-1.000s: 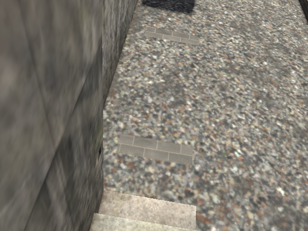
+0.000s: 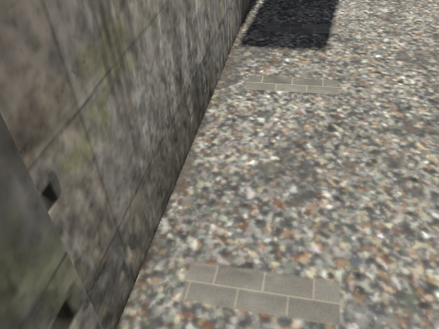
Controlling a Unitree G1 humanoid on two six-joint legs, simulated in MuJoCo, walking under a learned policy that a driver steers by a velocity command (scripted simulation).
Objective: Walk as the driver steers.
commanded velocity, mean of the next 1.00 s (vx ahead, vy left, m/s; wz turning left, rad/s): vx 0.09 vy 0.00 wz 0.00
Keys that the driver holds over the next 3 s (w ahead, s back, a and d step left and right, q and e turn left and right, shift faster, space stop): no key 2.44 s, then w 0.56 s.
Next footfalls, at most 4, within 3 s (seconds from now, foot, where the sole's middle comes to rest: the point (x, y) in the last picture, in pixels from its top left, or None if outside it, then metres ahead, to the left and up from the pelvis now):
0.44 left None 0.29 0.23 -0.79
0.88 left None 0.35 0.19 -0.92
1.22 right None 0.59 -0.15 -1.12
1.82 left None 0.66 0.07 -1.12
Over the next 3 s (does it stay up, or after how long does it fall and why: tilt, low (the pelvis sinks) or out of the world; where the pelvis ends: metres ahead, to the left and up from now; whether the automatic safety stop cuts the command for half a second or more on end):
stays up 0.78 0.00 -0.34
